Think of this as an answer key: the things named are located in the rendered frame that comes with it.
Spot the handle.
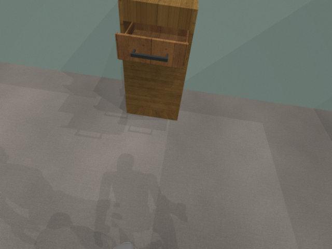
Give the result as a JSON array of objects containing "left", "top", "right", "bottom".
[{"left": 131, "top": 49, "right": 169, "bottom": 62}]

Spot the cabinet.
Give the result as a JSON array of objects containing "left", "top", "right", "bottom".
[{"left": 118, "top": 0, "right": 199, "bottom": 120}]

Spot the drawer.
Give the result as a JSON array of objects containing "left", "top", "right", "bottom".
[{"left": 115, "top": 22, "right": 189, "bottom": 69}]

